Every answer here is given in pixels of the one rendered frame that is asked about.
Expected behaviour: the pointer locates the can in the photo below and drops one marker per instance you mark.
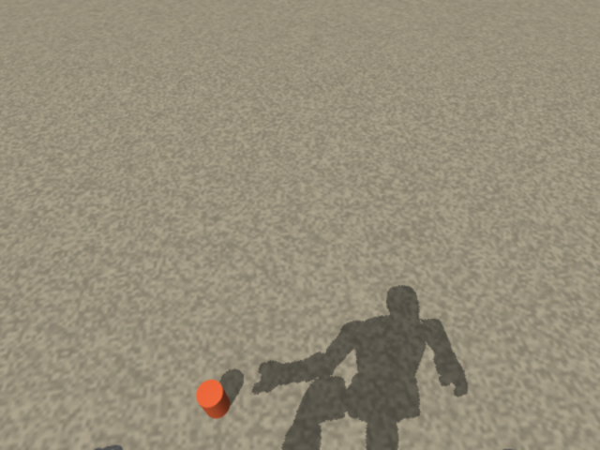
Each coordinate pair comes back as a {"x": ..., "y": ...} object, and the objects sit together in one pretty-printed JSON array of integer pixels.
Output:
[{"x": 213, "y": 399}]

